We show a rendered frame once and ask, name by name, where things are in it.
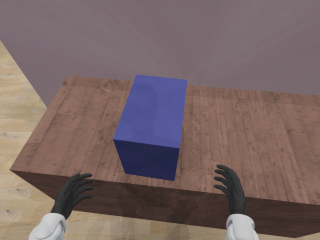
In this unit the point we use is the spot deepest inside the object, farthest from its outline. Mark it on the robot right hand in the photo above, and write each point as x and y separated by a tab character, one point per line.
234	191

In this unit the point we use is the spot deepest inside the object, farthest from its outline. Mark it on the right robot forearm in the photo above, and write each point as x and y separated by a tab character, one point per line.
240	227

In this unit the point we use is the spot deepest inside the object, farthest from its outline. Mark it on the robot left hand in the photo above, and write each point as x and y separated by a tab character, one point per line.
68	196

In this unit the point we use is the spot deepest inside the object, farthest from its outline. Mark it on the left robot forearm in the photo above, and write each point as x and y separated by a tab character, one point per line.
52	226

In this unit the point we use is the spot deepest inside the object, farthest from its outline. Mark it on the pedestal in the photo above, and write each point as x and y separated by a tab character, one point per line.
271	140

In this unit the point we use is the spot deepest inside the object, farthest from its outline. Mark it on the carton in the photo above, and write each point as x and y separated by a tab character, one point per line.
148	135

